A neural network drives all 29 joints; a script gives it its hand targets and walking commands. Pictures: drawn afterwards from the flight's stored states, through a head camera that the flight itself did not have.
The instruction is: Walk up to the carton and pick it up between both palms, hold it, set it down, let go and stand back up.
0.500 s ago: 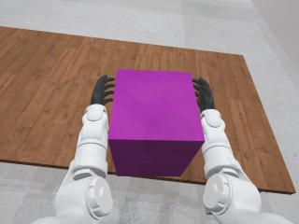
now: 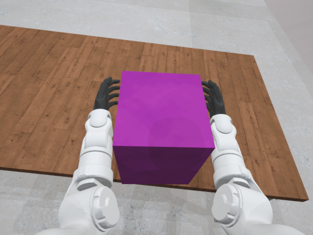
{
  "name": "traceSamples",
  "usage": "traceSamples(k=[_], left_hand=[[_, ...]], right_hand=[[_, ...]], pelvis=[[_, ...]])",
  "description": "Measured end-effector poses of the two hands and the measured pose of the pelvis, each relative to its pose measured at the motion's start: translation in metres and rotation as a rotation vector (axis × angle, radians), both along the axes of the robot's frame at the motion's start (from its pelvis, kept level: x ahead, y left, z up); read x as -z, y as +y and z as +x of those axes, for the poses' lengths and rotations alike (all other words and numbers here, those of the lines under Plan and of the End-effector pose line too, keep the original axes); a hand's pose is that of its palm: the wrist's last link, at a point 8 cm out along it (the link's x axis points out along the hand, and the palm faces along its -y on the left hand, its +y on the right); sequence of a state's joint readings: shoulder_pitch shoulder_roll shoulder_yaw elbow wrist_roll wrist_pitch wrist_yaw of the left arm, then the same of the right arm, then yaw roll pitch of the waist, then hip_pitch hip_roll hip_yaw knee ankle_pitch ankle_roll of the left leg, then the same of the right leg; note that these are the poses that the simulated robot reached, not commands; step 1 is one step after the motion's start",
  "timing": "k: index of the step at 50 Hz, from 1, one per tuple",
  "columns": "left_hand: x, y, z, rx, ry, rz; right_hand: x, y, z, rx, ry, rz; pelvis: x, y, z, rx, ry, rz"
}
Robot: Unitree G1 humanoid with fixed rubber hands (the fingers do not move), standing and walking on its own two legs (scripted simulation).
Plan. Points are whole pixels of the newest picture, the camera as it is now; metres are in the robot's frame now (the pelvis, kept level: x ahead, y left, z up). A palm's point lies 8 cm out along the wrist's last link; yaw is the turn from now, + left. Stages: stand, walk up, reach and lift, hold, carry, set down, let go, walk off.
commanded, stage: set down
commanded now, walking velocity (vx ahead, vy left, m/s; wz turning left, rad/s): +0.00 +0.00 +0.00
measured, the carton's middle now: (158, 132) +0.37 +0.00 +0.02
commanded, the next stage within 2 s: none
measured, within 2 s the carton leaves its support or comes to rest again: neither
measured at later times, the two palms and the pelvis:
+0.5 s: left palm (103, 118) +0.39 +0.16 +0.04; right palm (209, 114) +0.41 -0.14 +0.06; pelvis +0.00 +0.00 +0.00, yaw -2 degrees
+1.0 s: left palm (76, 115) +0.39 +0.22 +0.05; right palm (230, 107) +0.43 -0.20 +0.08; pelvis -0.03 -0.01 -0.02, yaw +0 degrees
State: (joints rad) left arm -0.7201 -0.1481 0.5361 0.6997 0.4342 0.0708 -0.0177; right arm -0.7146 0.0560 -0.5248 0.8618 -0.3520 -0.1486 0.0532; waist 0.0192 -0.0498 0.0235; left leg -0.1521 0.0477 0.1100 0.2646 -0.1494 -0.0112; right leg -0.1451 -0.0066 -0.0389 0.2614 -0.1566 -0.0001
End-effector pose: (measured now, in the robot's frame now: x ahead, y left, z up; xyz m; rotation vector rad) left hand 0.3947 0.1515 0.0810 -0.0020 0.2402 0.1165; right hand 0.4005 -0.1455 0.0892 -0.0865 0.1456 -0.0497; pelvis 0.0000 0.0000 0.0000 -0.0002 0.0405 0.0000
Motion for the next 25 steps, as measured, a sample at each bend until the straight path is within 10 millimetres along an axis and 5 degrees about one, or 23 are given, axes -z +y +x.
traceSamples(k=[17, 25], left_hand=[[0.009, 0.002, 0.002, -0.005, 0.005, 0.019], [0.04, 0.005, -0.003, -0.045, 0.065, 0.048]], right_hand=[[0.006, 0.002, 0.005, -0.012, 0.013, -0.011], [0.03, 0.007, 0.011, -0.024, 0.087, 0.01]], pelvis=[[0.001, 0.001, 0.001, 0.015, 0.004, -0.001], [0.003, 0.003, -0.003, 0.035, 0.077, -0.01]])
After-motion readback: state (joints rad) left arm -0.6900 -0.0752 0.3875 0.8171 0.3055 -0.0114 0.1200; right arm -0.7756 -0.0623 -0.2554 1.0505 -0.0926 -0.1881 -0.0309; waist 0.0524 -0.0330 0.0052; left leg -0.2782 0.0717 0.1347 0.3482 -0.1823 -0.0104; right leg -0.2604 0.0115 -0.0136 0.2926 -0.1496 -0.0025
